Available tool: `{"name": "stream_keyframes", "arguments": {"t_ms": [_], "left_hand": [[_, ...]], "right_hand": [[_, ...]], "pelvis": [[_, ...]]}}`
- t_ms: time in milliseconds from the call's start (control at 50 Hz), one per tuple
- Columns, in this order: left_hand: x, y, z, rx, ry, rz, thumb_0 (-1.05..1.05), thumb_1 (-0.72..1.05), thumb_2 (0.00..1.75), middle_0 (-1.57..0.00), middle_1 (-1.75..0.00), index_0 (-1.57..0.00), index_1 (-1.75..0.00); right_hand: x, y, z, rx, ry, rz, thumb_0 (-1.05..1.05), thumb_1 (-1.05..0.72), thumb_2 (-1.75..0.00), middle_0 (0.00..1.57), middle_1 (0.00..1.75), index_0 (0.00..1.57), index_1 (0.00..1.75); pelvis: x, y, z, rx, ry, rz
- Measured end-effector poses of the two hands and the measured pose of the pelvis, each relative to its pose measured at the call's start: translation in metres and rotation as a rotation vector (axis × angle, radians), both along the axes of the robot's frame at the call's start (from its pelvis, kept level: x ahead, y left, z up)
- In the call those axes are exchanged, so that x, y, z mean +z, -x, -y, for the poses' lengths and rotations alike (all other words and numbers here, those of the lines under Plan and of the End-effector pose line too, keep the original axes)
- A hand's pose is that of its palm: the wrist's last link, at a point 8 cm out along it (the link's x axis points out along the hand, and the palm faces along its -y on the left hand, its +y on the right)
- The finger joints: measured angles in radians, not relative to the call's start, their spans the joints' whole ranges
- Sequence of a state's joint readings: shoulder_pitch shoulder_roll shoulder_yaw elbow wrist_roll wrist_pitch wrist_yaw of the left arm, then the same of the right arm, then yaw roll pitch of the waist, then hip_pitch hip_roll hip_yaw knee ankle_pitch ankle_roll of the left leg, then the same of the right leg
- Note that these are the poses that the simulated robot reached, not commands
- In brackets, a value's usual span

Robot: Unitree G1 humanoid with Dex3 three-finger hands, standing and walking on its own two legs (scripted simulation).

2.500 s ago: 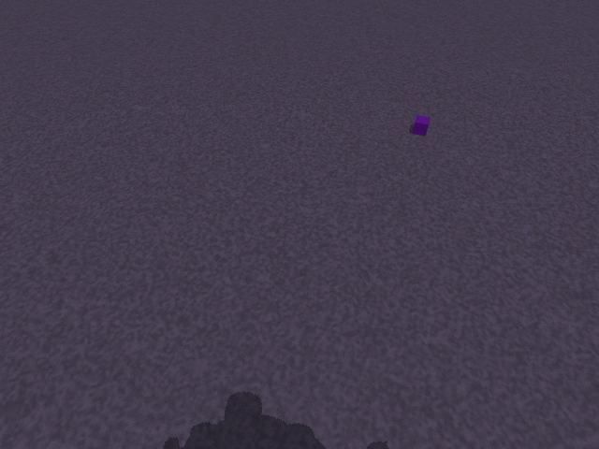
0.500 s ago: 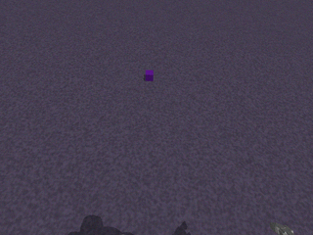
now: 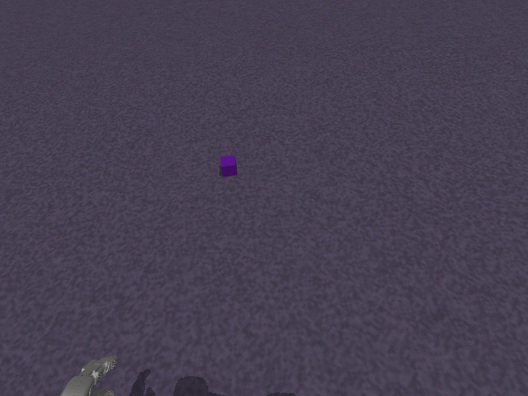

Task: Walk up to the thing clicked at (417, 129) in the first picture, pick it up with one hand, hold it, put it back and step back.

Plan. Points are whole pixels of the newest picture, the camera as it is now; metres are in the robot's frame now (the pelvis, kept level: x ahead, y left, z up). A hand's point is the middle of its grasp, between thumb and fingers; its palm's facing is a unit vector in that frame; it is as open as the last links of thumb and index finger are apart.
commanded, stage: walk up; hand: left
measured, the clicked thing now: (228, 166) +1.27 +0.25 -0.73
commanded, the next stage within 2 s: none
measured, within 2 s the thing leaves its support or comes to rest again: neither
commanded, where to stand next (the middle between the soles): +0.88 +0.03 m, yaw +0 degrees
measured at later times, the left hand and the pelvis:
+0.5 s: hand (105, 335) +0.26 +0.33 -0.15, palm faces -0.07 -0.94 -0.35, open 7.4 cm; pelvis +0.23 +0.05 +0.00, yaw -1 degrees
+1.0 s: hand (162, 205) +0.53 +0.26 -0.10, palm faces -0.03 -0.91 -0.40, open 7.4 cm; pelvis +0.42 +0.00 +0.01, yaw -1 degrees
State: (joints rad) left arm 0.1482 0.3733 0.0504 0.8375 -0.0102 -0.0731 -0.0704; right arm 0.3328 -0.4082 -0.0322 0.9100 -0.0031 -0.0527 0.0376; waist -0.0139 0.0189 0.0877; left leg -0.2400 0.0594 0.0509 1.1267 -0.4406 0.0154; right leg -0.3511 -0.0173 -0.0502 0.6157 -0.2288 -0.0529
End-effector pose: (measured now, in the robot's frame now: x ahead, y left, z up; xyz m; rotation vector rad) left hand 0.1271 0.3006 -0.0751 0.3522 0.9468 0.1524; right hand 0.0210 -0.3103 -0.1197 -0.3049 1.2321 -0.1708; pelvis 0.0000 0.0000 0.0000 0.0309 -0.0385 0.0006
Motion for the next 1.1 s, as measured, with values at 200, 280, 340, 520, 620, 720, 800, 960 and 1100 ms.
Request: {"name": "stream_keyframes", "arguments": {"t_ms": [200, 280, 340, 520, 620, 720, 800, 960, 1100], "left_hand": [[-0.004, -0.008, -0.014, 0.059, -0.015, -0.172, 0.01, 0.90, 0.90, -0.20, -0.30, -0.21, -0.30], [-0.013, -0.026, -0.034, 0.091, -0.016, -0.192, 0.01, 0.90, 0.90, -0.20, -0.30, -0.21, -0.30], [-0.027, -0.046, -0.053, 0.112, -0.011, -0.215, 0.01, 0.90, 0.90, -0.20, -0.30, -0.21, -0.30], [-0.035, -0.147, -0.073, 0.048, 0.007, -0.257, 0.01, 0.90, 0.90, -0.20, -0.30, -0.20, -0.30], [-0.023, -0.213, -0.073, 0.019, 0.014, -0.188, 0.01, 0.90, 0.90, -0.20, -0.30, -0.20, -0.30], [-0.014, -0.274, -0.062, -0.009, 0.003, -0.158, 0.01, 0.90, 0.90, -0.20, -0.30, -0.20, -0.30], [-0.009, -0.325, -0.045, -0.025, -0.016, -0.130, 0.01, 0.90, 0.90, -0.20, -0.30, -0.20, -0.30], [0.003, -0.392, -0.008, 0.001, -0.050, -0.039, 0.01, 0.90, 0.90, -0.20, -0.30, -0.20, -0.30], [0.012, -0.397, -0.004, 0.042, -0.051, -0.110, 0.01, 0.90, 0.90, -0.20, -0.30, -0.21, -0.30]], "right_hand": [[0.030, -0.145, 0.002, 0.049, 0.018, 0.153, 0.01, -0.90, -0.90, 0.20, 0.30, 0.21, 0.30], [0.033, -0.191, -0.005, 0.086, 0.044, 0.123, 0.01, -0.90, -0.90, 0.20, 0.30, 0.20, 0.30], [0.033, -0.232, -0.017, 0.110, 0.064, 0.121, 0.01, -0.90, -0.90, 0.20, 0.30, 0.20, 0.30], [0.051, -0.304, -0.054, 0.054, 0.072, 0.215, 0.01, -0.90, -0.90, 0.20, 0.30, 0.21, 0.30], [0.052, -0.309, -0.053, 0.017, 0.068, 0.158, 0.01, -0.90, -0.90, 0.20, 0.30, 0.21, 0.30], [0.041, -0.317, -0.040, -0.021, 0.057, 0.100, 0.01, -0.90, -0.90, 0.20, 0.30, 0.21, 0.30], [0.022, -0.334, -0.023, -0.047, 0.038, 0.054, 0.01, -0.90, -0.90, 0.20, 0.30, 0.21, 0.30], [-0.004, -0.408, 0.001, -0.013, -0.008, 0.017, 0.01, -0.90, -0.90, 0.20, 0.30, 0.21, 0.30], [0.013, -0.482, 0.009, 0.016, -0.014, 0.085, 0.01, -0.90, -0.90, 0.20, 0.30, 0.21, 0.30]], "pelvis": [[0.012, -0.085, -0.005, -0.021, 0.053, -0.002], [0.008, -0.125, -0.015, -0.009, 0.072, -0.014], [0.000, -0.159, -0.026, 0.003, 0.082, -0.020], [0.007, -0.238, -0.053, -0.016, 0.051, 0.001], [0.014, -0.278, -0.053, -0.021, 0.032, 0.014], [0.013, -0.317, -0.046, -0.030, 0.010, 0.021], [0.005, -0.352, -0.033, -0.031, -0.008, 0.014], [0.000, -0.413, 0.000, -0.022, -0.007, 0.021], [0.014, -0.454, 0.003, -0.021, 0.015, 0.021]]}}
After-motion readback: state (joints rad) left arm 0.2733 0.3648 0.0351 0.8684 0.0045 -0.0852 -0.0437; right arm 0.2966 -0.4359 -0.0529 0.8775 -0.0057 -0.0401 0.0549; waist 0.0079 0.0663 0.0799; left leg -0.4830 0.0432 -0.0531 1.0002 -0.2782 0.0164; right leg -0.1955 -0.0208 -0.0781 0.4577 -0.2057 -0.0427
